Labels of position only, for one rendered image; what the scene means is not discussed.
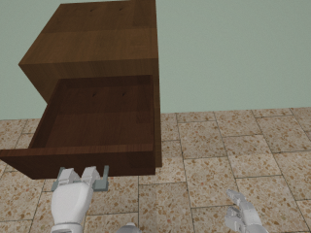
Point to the cabinet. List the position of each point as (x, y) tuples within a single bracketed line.
[(94, 40)]

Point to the robot left hand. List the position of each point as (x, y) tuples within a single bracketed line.
[(70, 201)]

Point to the handle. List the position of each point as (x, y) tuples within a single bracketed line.
[(97, 186)]

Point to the drawer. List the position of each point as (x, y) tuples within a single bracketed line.
[(97, 121)]

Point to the robot right hand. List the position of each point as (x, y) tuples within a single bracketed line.
[(238, 220)]

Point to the robot left forearm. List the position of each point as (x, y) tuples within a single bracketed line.
[(67, 227)]

